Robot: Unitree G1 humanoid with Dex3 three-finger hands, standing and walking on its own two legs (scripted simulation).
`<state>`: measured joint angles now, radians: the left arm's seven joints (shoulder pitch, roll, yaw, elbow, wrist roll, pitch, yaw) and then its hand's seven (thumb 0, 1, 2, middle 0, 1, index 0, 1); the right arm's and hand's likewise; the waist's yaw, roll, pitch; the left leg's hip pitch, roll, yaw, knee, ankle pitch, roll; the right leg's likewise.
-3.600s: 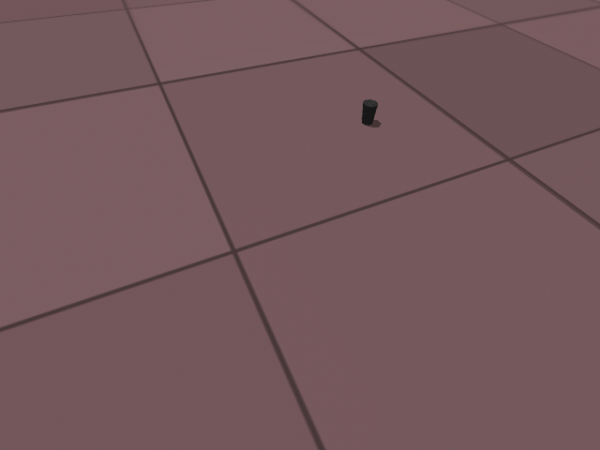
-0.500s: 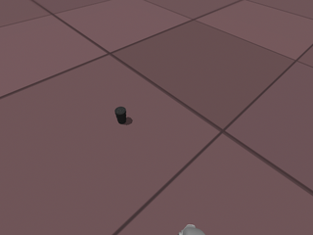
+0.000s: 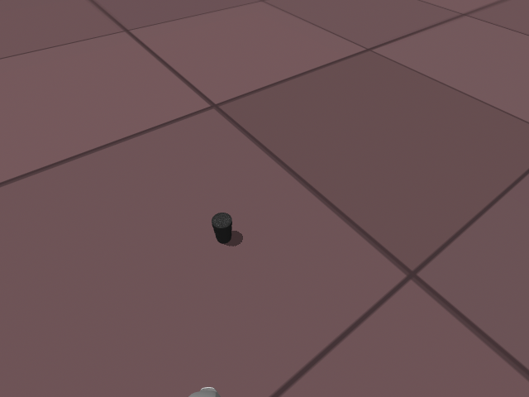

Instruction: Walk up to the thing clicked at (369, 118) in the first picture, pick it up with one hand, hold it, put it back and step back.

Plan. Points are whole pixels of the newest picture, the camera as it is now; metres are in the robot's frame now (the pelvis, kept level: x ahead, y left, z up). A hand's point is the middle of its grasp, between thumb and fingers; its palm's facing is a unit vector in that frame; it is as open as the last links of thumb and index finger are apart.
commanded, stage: walk up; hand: left
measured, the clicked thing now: (222, 229) +0.93 +0.24 -0.71
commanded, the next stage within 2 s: none
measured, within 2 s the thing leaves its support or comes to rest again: neither
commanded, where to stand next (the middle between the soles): +0.59 +0.05 m, yaw -2 degrees
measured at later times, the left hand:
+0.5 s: hand (120, 315) +0.29 +0.30 -0.14, palm faces -0.10 -0.91 -0.39, open 7.4 cm
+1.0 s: hand (122, 261) +0.42 +0.35 -0.16, palm faces -0.09 -0.92 -0.38, open 7.4 cm
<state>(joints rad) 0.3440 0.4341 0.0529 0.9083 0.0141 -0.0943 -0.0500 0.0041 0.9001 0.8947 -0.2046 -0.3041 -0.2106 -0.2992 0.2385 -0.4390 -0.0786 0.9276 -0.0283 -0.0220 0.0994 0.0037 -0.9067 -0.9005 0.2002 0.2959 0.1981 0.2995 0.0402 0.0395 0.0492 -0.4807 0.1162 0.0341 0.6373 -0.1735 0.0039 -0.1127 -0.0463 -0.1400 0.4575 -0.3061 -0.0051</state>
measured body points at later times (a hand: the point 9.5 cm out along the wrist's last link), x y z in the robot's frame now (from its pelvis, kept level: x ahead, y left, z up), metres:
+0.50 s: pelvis +0.21 +0.02 -0.01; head +0.22 +0.01 +0.44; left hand +0.30 +0.34 -0.11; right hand +0.23 -0.30 -0.13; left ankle +0.14 +0.14 -0.74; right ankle +0.31 -0.11 -0.74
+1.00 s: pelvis +0.37 +0.06 -0.02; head +0.38 +0.08 +0.43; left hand +0.43 +0.39 -0.14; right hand +0.42 -0.27 -0.11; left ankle +0.43 +0.18 -0.74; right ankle +0.35 -0.08 -0.69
